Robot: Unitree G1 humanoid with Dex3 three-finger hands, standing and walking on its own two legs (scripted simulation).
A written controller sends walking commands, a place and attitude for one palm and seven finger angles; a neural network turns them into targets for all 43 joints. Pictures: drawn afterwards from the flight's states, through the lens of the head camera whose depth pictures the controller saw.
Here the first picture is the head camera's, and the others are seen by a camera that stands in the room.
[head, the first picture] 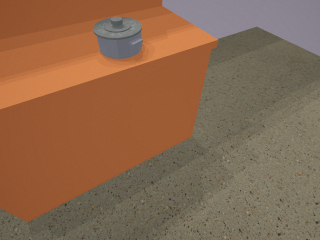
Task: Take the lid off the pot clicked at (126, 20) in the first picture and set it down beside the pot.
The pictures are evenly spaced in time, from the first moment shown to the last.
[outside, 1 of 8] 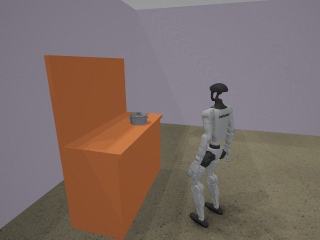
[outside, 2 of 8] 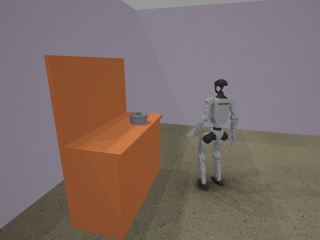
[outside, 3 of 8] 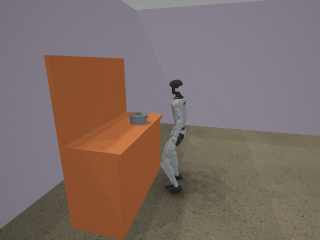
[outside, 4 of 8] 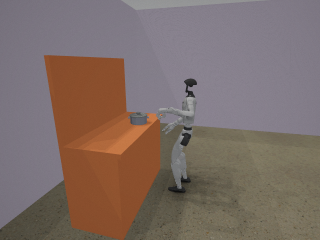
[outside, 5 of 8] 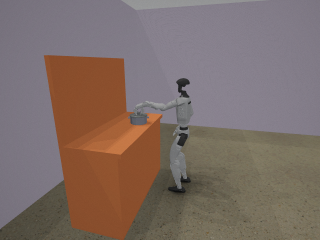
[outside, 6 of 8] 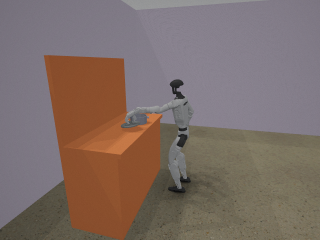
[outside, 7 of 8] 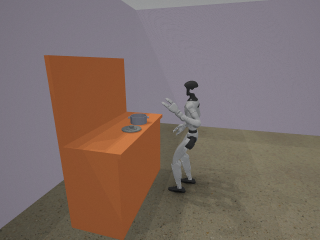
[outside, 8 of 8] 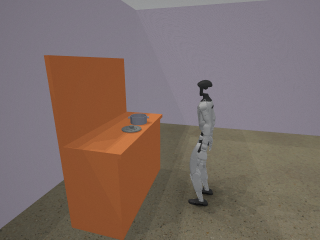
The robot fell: no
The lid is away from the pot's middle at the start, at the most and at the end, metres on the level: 0.00 0.25 0.25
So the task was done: yes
